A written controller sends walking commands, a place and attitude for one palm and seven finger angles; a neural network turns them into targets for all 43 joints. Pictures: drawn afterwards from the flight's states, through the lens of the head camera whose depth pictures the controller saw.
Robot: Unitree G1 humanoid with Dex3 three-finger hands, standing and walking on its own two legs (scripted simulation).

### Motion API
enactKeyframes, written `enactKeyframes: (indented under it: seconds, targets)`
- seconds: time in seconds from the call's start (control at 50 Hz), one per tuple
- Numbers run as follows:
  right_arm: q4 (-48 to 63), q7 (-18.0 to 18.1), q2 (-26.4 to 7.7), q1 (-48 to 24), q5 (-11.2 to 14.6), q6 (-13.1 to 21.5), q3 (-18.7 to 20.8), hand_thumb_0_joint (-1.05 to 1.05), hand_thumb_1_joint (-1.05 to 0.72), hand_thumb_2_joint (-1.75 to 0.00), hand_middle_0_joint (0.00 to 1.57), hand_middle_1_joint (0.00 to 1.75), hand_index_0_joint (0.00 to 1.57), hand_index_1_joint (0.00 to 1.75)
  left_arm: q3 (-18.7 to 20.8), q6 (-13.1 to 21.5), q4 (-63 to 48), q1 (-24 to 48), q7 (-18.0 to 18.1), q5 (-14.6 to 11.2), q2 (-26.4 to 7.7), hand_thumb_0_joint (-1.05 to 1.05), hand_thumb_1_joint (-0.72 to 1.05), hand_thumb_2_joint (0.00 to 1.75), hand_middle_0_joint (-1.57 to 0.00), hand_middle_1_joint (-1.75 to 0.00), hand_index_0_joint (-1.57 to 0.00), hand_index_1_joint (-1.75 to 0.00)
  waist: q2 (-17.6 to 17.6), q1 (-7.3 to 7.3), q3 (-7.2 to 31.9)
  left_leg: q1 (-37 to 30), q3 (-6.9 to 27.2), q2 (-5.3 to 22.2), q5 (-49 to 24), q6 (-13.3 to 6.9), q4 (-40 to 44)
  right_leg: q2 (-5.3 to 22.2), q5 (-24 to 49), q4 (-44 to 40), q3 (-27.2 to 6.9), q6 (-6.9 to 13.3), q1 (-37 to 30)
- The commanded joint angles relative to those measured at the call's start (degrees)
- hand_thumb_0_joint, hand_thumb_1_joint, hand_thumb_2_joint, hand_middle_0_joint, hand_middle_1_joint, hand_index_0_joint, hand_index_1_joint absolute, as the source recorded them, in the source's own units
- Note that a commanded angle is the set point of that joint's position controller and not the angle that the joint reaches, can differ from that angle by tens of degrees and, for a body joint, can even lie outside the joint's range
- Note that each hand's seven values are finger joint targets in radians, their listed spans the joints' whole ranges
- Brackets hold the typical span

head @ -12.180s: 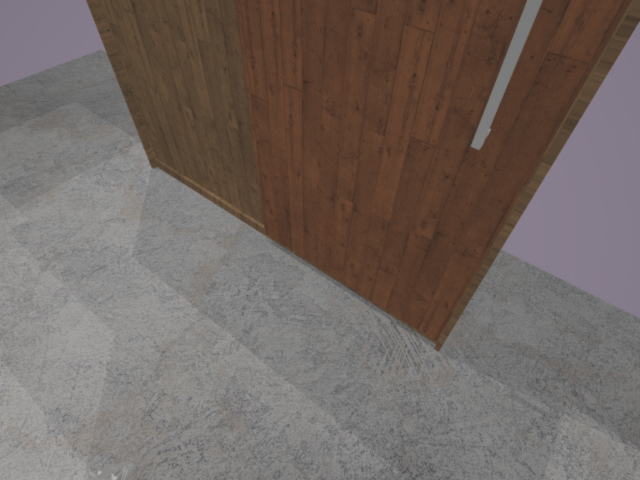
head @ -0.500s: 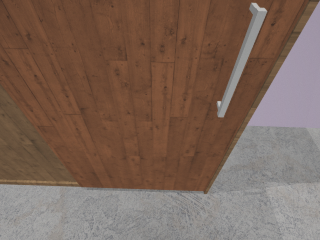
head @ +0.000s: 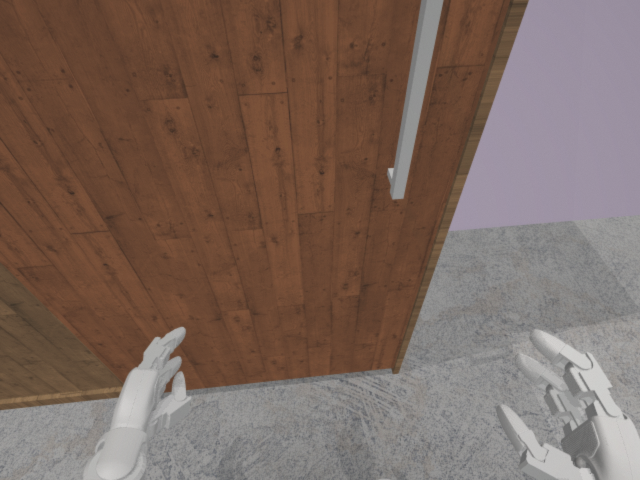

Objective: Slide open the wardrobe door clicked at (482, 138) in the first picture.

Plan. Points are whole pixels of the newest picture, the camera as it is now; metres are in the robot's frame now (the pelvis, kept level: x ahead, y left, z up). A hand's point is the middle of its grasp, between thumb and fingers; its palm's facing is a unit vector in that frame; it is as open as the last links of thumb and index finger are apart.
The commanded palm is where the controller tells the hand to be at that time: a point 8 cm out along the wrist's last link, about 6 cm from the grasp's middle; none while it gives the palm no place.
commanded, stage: raise the hand with hooked fingers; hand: right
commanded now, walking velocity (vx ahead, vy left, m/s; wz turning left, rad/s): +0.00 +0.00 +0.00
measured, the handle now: (409, 95) +0.51 -0.12 +0.24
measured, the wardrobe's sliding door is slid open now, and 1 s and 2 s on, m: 0.00 0.00 0.00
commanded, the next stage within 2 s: move the hooked fingers beside the handle in 1.54 s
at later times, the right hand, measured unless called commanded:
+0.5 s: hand (567, 327) +0.24 -0.23 +0.15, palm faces -0.03 +0.99 -0.11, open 12.5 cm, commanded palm +0.21 -0.29 +0.17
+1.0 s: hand out of the picture +0.27 -0.27 +0.25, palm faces +0.03 +0.99 -0.15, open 14.0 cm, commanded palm +0.25 -0.32 +0.26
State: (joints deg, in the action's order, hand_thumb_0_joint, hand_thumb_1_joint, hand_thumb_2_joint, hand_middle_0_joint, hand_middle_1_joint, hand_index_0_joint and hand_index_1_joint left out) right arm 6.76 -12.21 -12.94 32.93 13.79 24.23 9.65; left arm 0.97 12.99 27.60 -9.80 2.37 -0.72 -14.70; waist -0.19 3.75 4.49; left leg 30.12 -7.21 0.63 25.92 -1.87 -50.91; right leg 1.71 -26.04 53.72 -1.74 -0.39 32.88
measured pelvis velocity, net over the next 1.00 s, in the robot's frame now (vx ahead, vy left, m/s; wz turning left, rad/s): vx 0.01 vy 0.00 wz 0.02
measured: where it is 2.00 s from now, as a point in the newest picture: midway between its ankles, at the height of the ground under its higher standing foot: outside the picture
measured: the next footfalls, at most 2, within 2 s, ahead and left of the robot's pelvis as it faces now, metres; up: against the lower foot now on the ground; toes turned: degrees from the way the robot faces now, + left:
none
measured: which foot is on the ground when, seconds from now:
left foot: down 0.00-1.00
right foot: down 0.00-1.00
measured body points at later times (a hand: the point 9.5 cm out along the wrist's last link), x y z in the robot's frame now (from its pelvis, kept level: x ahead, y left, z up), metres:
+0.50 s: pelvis +0.00 -0.01 +0.03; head +0.00 +0.00 +0.48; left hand +0.16 +0.24 -0.04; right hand +0.23 -0.29 +0.15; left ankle +0.00 +0.10 -0.69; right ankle +0.02 -0.12 -0.69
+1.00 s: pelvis +0.01 +0.00 +0.05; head -0.02 +0.01 +0.49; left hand +0.21 +0.21 -0.02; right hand +0.27 -0.33 +0.26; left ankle +0.00 +0.10 -0.69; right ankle +0.02 -0.12 -0.69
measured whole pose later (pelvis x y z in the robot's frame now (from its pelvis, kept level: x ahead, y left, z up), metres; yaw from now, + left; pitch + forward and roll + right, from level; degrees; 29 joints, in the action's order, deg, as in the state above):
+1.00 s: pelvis +0.01 +0.00 +0.05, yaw +1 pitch -3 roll +1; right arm -1.5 -27.2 -28.0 -5.7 19.5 -9.3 27.5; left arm -6.0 14.3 35.2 -11.9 6.2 -3.9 -14.8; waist 3.4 4.2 0.9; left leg 8.7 -5.4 0.3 15.7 -1.1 -27.8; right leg 1.0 -16.0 29.8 0.3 0.1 10.4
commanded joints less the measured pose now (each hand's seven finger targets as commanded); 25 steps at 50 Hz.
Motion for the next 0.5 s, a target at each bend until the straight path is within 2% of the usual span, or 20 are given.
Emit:
enactKeyframes:
  seconds: [0.0, 0.02, 0.06, 0.08, 0.1, 0.12, 0.14, 0.16, 0.2, 0.22, 0.26, 0.3, 0.32, 0.36, 0.4, 0.42, 0.48]
  targets:
    - [15.14, -6.0, -5.04, -21.26, 0.92, 4.87, -5.16, 0.0, -0.22, -0.61, 0.25, 0.74, 0.25, 0.74, 0.28, 4.6, -4.06, -0.7, 1.77, -1.23, -6.84, 0.0, 0.9, 0.9, -0.2, -0.3, -0.2, -0.3, 4.57, -9.12, 2.16, 2.95, 5.38, -1.62, -6.83, 0.77, 11.36, -0.86, 7.81, -8.89, -1.34, 2.65, -6.43]
    - [12.32, -7.31, -7.02, -20.69, 0.86, 2.11, -3.7, 0.0, -0.2, -0.6, 0.25, 0.75, 0.25, 0.75, 0.32, 4.78, -3.89, -0.86, 2.11, -1.7, -7.11, 0.0, 0.9, 0.9, -0.2, -0.3, -0.2, -0.3, 2.74, -8.79, 2.67, 1.89, 5.72, -1.38, -5.0, 0.99, 12.57, -0.88, 6.29, -9.86, -1.55, 2.59, -6.09]
    - [6.07, -9.19, -10.76, -16.43, 1.04, -5.07, 1.08, 0.0, -0.15, -0.58, 0.25, 0.78, 0.25, 0.78, 0.33, 4.57, -4.28, 0.36, 2.78, -2.26, -7.4, 0.0, 0.9, 0.9, -0.2, -0.3, -0.2, -0.3, -0.8, -5.95, 4.12, -2.0, 7.09, -0.42, -2.53, 1.31, 15.25, -1.14, 5.89, -11.65, -1.01, 2.5, -4.35]
    - [4.85, -9.62, -11.1, -14.87, 1.71, -8.61, 2.77, 0.0, -0.13, -0.57, 0.25, 0.8, 0.25, 0.8, 0.31, 4.29, -4.82, 1.44, 3.01, -2.58, -7.11, 0.0, 0.9, 0.9, -0.2, -0.3, -0.2, -0.3, -0.89, -4.38, 5.03, -3.99, 7.22, 0.04, -2.36, 1.43, 16.03, -1.37, 6.41, -12.77, -0.57, 2.42, -4.6]
    - [2.01, -9.52, -13.23, -13.28, 2.4, -11.99, 6.64, 0.0, -0.11, -0.56, 0.26, 0.81, 0.26, 0.81, 0.25, 4.1, -4.85, 2.38, 3.16, -2.71, -6.66, 0.0, 0.9, 0.9, -0.2, -0.3, -0.2, -0.3, 0.01, -2.49, 5.39, -6.49, 7.03, 0.24, -3.77, 1.21, 16.24, -1.58, 7.74, -13.79, -0.35, 2.28, -5.09]
    - [4.8, -8.98, -13.24, -12.9, 3.75, -14.18, 8.39, 0.0, -0.08, -0.55, 0.26, 0.82, 0.26, 0.82, -0.3, 3.83, -5.77, 3.37, 3.19, -2.7, -6.08, 0.0, 0.9, 0.9, -0.2, -0.3, -0.2, -0.3, 1.1, -1.28, 7.23, -8.82, 6.18, 0.59, -6.07, 1.33, 16.12, -1.78, 9.72, -14.92, -0.05, 2.08, -6.26]
    - [6.89, -7.83, -14.58, -12.98, 5.24, -15.76, 11.43, 0.0, -0.06, -0.54, 0.26, 0.84, 0.26, 0.84, -0.52, 3.61, -6.2, 4.38, 3.29, -2.57, -5.43, 0.0, 0.9, 0.9, -0.2, -0.3, -0.2, -0.3, -0.11, -0.31, 8.75, -10.99, 5.68, 0.66, -7.98, 1.49, 16.04, -1.87, 11.57, -15.53, 0.07, 1.92, -6.92]
    - [8.53, -6.49, -14.05, -12.43, 6.72, -16.68, 13.41, 0.0, -0.04, -0.53, 0.26, 0.86, 0.26, 0.86, -0.76, 3.4, -6.37, 4.76, 3.4, -2.48, -4.7, 0.0, 0.9, 0.9, -0.2, -0.3, -0.2, -0.3, -2.27, 0.33, 9.2, -12.5, 4.76, 0.36, -10.04, 1.6, 15.97, -1.81, 13.29, -16.22, 0.2, 1.81, -7.43]
    - [12.74, -3.51, -14.43, -13.55, 8.71, -16.17, 16.51, 0.0, 0.01, -0.51, 0.27, 0.88, 0.27, 0.88, -1.13, 3.75, -6.16, 4.86, 3.32, -2.21, -3.93, 0.0, 0.9, 0.9, -0.2, -0.3, -0.2, -0.3, -2.81, 1.22, 9.43, -14.99, 3.53, -0.36, -14.14, 1.29, 15.48, -1.49, 16.71, -17.45, -0.13, 1.5, -8.64]
    - [15.1, -2.57, -14.14, -14.62, 8.68, -15.27, 16.55, 0.0, 0.03, -0.5, 0.27, 0.9, 0.27, 0.9, -1.17, 4.3, -6.06, 4.05, 2.97, -2.24, -3.94, 0.0, 0.9, 0.9, -0.2, -0.3, -0.2, -0.3, 0.08, 0.92, 8.68, -13.92, 3.14, -0.65, -15.42, 1.21, 15.54, -1.38, 17.45, -18.19, 0.23, 1.4, -9.76]
    - [16.64, -1.72, -13.76, -16.32, 7.72, -12.93, 15.74, 0.0, 0.08, -0.48, 0.27, 0.93, 0.27, 0.93, -0.92, 5.55, -4.94, 2.12, 2.52, -1.99, -4.32, 0.0, 0.9, 0.9, -0.2, -0.3, -0.2, -0.3, 3.21, -0.24, 7.77, -12.34, 2.92, -0.94, -15.88, 1.18, 15.79, -1.27, 17.92, -18.8, 0.82, 1.25, -11.4]
    - [16.39, -2.54, -12.9, -19.19, 6.28, -11.45, 12.47, 0.0, 0.13, -0.46, 0.27, 0.96, 0.27, 0.96, -0.9, 6.83, -3.99, 1.16, 2.25, -1.88, -5.44, 0.0, 0.9, 0.9, -0.2, -0.3, -0.2, -0.3, 2.82, -1.84, 5.45, -11.09, 3.33, -1.11, -15.67, 1.14, 16.7, -1.06, 17.57, -18.93, 0.81, 1.56, -12.14]
    - [14.95, -3.57, -12.41, -20.91, 5.62, -11.36, 10.77, 0.0, 0.15, -0.45, 0.27, 0.98, 0.27, 0.98, -0.82, 7.45, -3.27, 0.58, 2.27, -2.08, -6.02, 0.0, 0.9, 0.9, -0.2, -0.3, -0.2, -0.3, 3.73, -2.81, 4.53, -10.27, 3.46, -1.08, -15.15, 1.21, 17.25, -1.03, 16.75, -19.24, 0.77, 1.63, -12.92]
    - [12.44, -6.09, -12.34, -24.24, 5.1, -12.34, 8.38, 0.0, 0.2, -0.43, 0.28, 1.0, 0.28, 1.0, -0.74, 8.55, -2.3, 0.0, 2.79, -2.67, -6.89, 0.0, 0.9, 0.9, -0.2, -0.3, -0.2, -0.3, 5.27, -3.83, 2.94, -9.27, 3.73, -0.94, -12.24, 1.33, 18.85, -1.06, 13.72, -20.04, 0.55, 1.89, -14.17]
    - [9.11, -8.39, -14.8, -27.84, 5.49, -15.02, 9.49, 0.0, 0.24, -0.41, 0.28, 1.03, 0.28, 1.03, -0.71, 9.04, -1.56, 0.21, 3.83, -2.95, -7.9, 0.0, 0.9, 0.9, -0.2, -0.3, -0.2, -0.3, 3.14, -3.78, 1.14, -9.61, 4.53, -0.78, -9.33, 1.44, 20.99, -1.06, 11.36, -20.95, 0.11, 2.31, -14.2]
    - [9.07, -9.14, -16.84, -29.86, 5.76, -16.07, 11.16, 0.0, 0.27, -0.4, 0.28, 1.05, 0.28, 1.05, -0.6, 9.18, -1.32, 0.23, 4.25, -3.13, -8.18, 0.0, 0.9, 0.9, -0.2, -0.3, -0.2, -0.3, 2.14, -3.43, 2.15, -10.76, 4.51, -0.7, -9.16, 1.49, 21.48, -1.12, 11.55, -21.67, -0.26, 2.4, -14.97]
    - [10.63, -9.62, -21.98, -34.6, 6.22, -18.31, 16.39, 0.0, 0.34, -0.37, 0.29, 1.1, 0.29, 1.1, -1.07, 9.71, -1.71, 1.66, 5.08, -3.05, -7.96, 0.0, 0.9, 0.9, -0.2, -0.3, -0.2, -0.3, 4.35, -1.66, 4.98, -14.05, 4.15, -0.55, -10.77, 1.25, 22.06, -1.33, 13.43, -23.43, -0.71, 2.49, -18.19]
